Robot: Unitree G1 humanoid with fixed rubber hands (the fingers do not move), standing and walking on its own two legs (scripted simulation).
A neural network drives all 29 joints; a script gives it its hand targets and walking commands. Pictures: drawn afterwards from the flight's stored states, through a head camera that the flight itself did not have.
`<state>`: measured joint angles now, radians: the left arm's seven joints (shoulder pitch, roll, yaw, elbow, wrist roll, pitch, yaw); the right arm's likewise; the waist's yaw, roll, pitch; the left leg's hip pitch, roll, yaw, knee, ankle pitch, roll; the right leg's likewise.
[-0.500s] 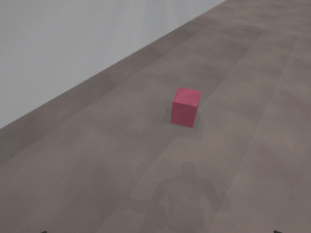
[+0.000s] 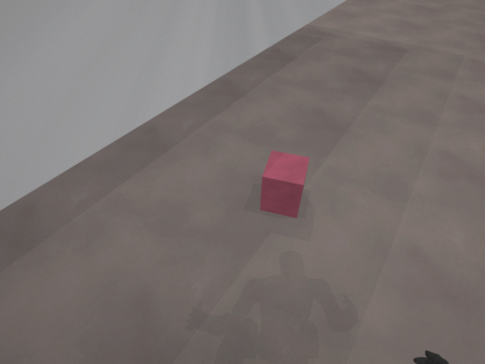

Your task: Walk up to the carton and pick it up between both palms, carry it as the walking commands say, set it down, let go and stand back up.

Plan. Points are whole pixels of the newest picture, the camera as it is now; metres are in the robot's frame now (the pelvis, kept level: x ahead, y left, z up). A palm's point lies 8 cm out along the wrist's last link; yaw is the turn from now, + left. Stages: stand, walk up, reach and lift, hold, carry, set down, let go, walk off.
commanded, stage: walk up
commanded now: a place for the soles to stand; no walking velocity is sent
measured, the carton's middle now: (284, 184) +1.13 -0.19 -0.63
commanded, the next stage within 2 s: none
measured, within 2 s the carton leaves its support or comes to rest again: neither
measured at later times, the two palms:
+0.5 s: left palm (79, 327) +0.22 +0.31 -0.07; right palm (443, 324) +0.23 -0.34 -0.08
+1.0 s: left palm (119, 256) +0.36 +0.28 -0.07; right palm (436, 269) +0.33 -0.37 -0.07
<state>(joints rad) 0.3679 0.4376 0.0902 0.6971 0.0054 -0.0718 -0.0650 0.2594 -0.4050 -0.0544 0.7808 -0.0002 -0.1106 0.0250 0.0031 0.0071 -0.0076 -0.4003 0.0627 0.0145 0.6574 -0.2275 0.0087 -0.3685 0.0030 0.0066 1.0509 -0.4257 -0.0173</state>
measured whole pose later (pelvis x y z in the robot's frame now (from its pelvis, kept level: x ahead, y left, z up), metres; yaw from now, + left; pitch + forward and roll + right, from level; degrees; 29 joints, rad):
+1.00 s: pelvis +0.28 -0.05 +0.00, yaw -4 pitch -3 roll -1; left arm 0.40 0.46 0.08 0.69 0.01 -0.07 -0.06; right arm 0.32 -0.43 -0.05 0.81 0.00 -0.11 0.01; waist 0.02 0.00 0.01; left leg -0.31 0.08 0.03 0.68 -0.32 0.01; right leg -0.42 -0.01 0.04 1.03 -0.42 -0.02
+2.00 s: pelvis +0.51 -0.15 -0.02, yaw -8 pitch -1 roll +0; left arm 0.38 0.48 0.08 0.72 0.01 -0.05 -0.04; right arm 0.31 -0.43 -0.05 0.79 0.00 -0.09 -0.01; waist 0.02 -0.01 0.03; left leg -0.41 0.10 0.03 0.82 -0.38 0.01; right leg -0.42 -0.02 0.03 0.79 -0.38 -0.02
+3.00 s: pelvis +0.55 -0.10 -0.02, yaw -8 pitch +1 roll -1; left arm 0.39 0.49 0.10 0.84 0.01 -0.11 0.04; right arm 0.13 -0.44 -0.06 0.75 0.00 -0.01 0.07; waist 0.02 0.01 0.02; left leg -0.56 0.07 0.04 0.82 -0.41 0.01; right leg -0.41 -0.08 0.07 0.80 -0.41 0.00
